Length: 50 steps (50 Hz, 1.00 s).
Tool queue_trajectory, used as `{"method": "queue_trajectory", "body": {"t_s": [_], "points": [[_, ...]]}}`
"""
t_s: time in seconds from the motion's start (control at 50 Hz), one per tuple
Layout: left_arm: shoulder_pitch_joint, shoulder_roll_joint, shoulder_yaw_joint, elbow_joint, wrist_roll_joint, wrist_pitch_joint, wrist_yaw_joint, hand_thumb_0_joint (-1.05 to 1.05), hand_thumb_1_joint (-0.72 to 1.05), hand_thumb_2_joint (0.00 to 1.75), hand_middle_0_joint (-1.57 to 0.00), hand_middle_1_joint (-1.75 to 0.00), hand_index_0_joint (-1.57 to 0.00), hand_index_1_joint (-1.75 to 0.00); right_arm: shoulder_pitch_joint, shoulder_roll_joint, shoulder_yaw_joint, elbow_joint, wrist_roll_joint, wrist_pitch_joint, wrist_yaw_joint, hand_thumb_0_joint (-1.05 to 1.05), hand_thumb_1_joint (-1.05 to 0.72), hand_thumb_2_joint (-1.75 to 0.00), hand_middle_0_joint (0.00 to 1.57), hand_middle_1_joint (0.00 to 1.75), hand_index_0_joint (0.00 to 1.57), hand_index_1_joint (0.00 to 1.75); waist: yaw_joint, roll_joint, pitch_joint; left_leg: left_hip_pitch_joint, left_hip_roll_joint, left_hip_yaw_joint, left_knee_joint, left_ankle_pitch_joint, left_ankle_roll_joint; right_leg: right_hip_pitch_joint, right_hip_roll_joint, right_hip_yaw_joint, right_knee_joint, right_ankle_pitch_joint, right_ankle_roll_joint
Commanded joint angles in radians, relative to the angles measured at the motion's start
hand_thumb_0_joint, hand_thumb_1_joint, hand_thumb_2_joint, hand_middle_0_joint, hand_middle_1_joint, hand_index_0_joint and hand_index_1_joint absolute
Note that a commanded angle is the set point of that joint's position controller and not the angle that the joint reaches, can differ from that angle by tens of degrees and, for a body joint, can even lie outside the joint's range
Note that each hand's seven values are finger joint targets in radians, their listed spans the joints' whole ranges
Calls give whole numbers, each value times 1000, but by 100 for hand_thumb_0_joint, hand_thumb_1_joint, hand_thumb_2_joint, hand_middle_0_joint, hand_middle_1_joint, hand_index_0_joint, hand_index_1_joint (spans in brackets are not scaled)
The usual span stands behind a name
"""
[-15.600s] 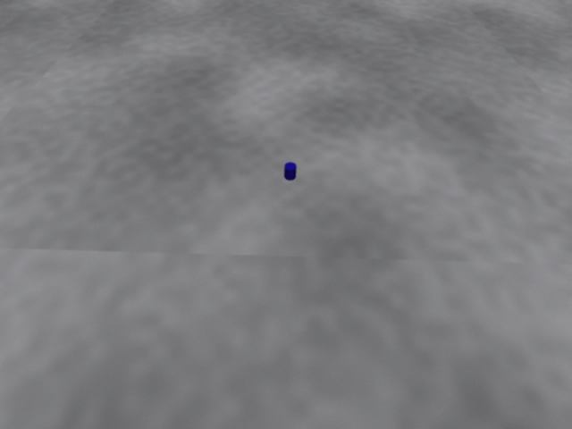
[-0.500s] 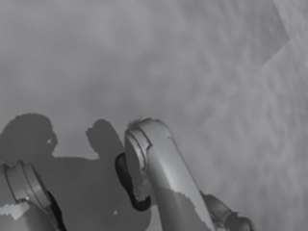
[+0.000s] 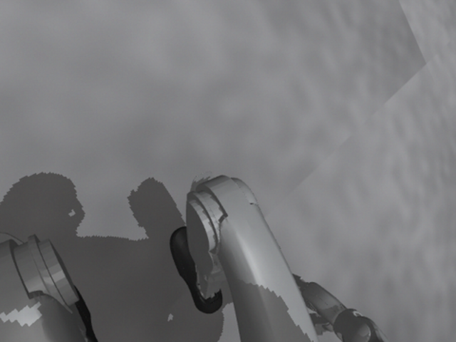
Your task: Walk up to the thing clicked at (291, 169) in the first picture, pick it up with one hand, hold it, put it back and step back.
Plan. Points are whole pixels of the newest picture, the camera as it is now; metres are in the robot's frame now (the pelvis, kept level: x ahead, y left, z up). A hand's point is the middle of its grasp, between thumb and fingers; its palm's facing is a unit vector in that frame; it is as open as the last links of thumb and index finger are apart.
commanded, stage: close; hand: left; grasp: from above
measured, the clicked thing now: out of the picture +0.44 +0.35 -0.26
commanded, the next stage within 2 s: settle in 0.98 s
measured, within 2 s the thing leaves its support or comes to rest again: leaves its support in 1.36 s
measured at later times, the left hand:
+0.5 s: hand out of the picture +0.42 +0.34 -0.24, palm faces -0.43 -0.16 -0.89, open 10.9 cm
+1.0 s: hand out of the picture +0.42 +0.35 -0.24, palm faces -0.44 -0.18 -0.88, open 8.4 cm
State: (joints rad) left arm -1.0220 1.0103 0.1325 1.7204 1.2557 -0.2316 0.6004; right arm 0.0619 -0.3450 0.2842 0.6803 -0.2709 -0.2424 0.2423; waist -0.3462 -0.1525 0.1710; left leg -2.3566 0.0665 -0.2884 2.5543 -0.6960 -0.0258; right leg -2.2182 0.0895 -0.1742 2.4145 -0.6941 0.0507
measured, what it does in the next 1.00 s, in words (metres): stands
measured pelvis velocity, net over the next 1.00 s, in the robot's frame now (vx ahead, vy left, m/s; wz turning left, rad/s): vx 0.00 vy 0.00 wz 0.00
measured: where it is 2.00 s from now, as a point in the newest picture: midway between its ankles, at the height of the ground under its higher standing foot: (147, 312)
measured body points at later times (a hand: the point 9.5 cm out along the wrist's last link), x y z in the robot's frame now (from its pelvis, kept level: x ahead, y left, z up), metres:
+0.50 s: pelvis +0.00 +0.00 +0.00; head +0.26 +0.13 +0.34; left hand +0.44 +0.34 -0.19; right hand +0.08 -0.25 -0.07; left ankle +0.07 +0.14 -0.26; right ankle +0.11 -0.12 -0.26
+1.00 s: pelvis +0.00 +0.00 +0.00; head +0.27 +0.13 +0.34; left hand +0.44 +0.35 -0.19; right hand +0.07 -0.25 -0.06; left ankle +0.07 +0.14 -0.26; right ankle +0.11 -0.12 -0.26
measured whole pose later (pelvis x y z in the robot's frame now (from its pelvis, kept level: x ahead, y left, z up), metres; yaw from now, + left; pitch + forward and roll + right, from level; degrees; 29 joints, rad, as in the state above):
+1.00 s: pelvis +0.00 +0.00 +0.00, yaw +0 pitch +27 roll -13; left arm -0.99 1.00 0.14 1.67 1.23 -0.23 0.56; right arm 0.07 -0.34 0.29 0.67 -0.27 -0.22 0.24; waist -0.34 -0.14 0.17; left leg -2.35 0.07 -0.29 2.55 -0.70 -0.02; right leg -2.21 0.09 -0.17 2.40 -0.70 0.05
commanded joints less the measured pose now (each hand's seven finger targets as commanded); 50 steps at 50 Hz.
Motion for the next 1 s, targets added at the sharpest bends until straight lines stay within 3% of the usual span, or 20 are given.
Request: {"method": "queue_trajectory", "body": {"t_s": [0.0,0.08,0.1,0.14,0.22,0.24,0.28,0.3,0.34,0.4,0.44,0.48,0.56,0.6,0.64,0.68,0.72,0.76,0.94,0.98], "points": [[-225,215,-6,-96,-15,2,35,0,-30,87,-24,-91,-23,-91,183,-305,-94,17,4,0,-6,0,-89,-90,20,30,20,30,-34,524,-651,506,18,119,-242,195,29,337,34,-104,-226,277,-62],[-216,189,-23,-121,-21,7,26,0,-27,80,-23,-90,-24,-88,178,-302,-93,15,3,3,-3,0,-89,-90,20,30,20,30,-28,542,-686,524,17,120,-236,245,27,353,35,-108,-221,319,-60],[-193,228,19,-95,-28,9,36,0,-25,80,-24,-90,-26,-88,184,-300,-88,28,4,9,-6,0,-89,-90,20,30,20,30,-21,524,-681,501,20,118,-240,241,29,365,37,-110,-226,322,-60],[-207,206,1,-131,-37,10,30,0,-22,80,-27,-88,-28,-86,181,-306,-92,9,5,11,-5,0,-89,-90,20,30,20,30,-23,521,-694,515,17,120,-233,263,31,367,34,-111,-231,340,-56],[-215,187,-12,-145,-35,3,35,0,-15,76,-32,-87,-34,-85,164,-294,-87,0,10,13,-4,0,-89,-90,20,30,20,30,-14,511,-681,494,18,122,-235,236,34,364,40,-103,-231,323,-58],[-197,229,20,-135,-30,2,43,0,-12,76,-33,-88,-36,-85,168,-307,-89,10,5,16,-7,0,-89,-90,20,30,20,30,-14,523,-688,499,18,120,-243,222,33,365,39,-109,-234,306,-60],[-238,196,-9,-188,-33,-6,42,0,-8,73,-36,-86,-39,-83,166,-297,-84,2,2,13,-3,0,-89,-90,20,30,20,30,-18,541,-697,505,16,120,-250,226,30,367,40,-110,-231,306,-62],[-171,195,-9,-73,-16,9,44,0,-5,73,-37,-88,-41,-84,165,-302,-87,6,1,15,-4,0,-89,-90,20,30,20,30,-28,503,-654,485,18,124,-241,194,34,359,41,-102,-232,289,-61],[-236,220,4,-173,-24,0,52,0,-2,70,-39,-86,-43,-82,159,-301,-89,-1,12,16,-8,0,-89,-90,20,30,20,30,-10,520,-704,491,16,124,-244,197,33,363,38,-101,-235,281,-63],[-213,198,-16,-95,-12,18,54,0,2,66,-42,-83,-47,-79,175,-308,-90,2,5,10,-5,0,-89,-90,20,30,20,30,-40,487,-632,463,18,121,-240,170,37,329,41,-100,-236,261,-60],[-217,234,12,-81,-14,27,54,0,6,64,-45,-80,-50,-75,185,-315,-94,6,11,10,-8,0,-89,-90,20,30,20,30,-38,466,-612,442,17,121,-240,148,41,319,38,-95,-244,236,-59],[-256,177,-32,-134,-39,25,48,0,7,62,-47,-79,-51,-74,165,-299,-87,-9,10,3,-10,0,-89,-90,20,30,20,30,-34,492,-646,468,17,123,-253,153,38,343,42,-88,-257,241,-62],[-241,236,6,-132,-37,32,38,0,16,57,-52,-78,-58,-72,183,-314,-92,-3,16,0,-15,0,-89,-90,20,30,20,30,-20,507,-695,498,16,116,-252,179,32,341,36,-102,-233,256,-64],[-230,179,-42,-98,-35,35,21,0,21,55,-55,-77,-62,-70,172,-299,-88,-3,15,-2,-11,0,-90,-90,20,30,20,30,-37,526,-658,502,19,115,-248,188,29,322,35,-102,-222,268,-66],[-224,244,12,-138,-32,36,17,0,24,54,-58,-75,-64,-68,195,-316,-95,-1,19,5,-13,0,-89,-90,20,30,20,30,-22,510,-674,483,15,120,-245,202,34,350,37,-96,-236,278,-61],[-214,220,4,-137,-45,38,14,0,28,51,-60,-73,-67,-66,175,-303,-91,-8,20,8,-14,0,-89,-90,20,30,20,30,-6,539,-695,514,17,119,-254,220,28,344,35,-99,-225,289,-67],[-217,172,-33,-140,-44,31,-2,0,31,47,-63,-72,-70,-64,180,-303,-89,-9,15,6,-7,0,-89,-90,20,30,20,30,-32,535,-646,501,14,119,-252,222,28,330,35,-107,-227,294,-62],[-218,233,4,-156,-35,22,-7,0,35,47,-65,-71,-72,-63,193,-314,-96,0,20,9,-8,0,-89,-90,20,30,20,30,-26,529,-651,495,13,124,-245,220,29,334,34,-103,-221,292,-62],[-191,238,26,-139,-25,-14,8,0,60,46,-82,-71,-90,-62,198,-306,-90,8,9,30,-13,0,-89,-90,20,30,20,30,-21,506,-671,486,17,121,-237,214,35,359,37,-100,-239,296,-57],[-247,187,-28,-178,-27,-25,6,0,65,47,-85,-72,-94,-63,185,-297,-88,-4,11,27,-13,0,-90,-90,20,30,20,30,-33,507,-656,483,16,121,-236,195,35,333,36,-103,-235,279,-59]]}}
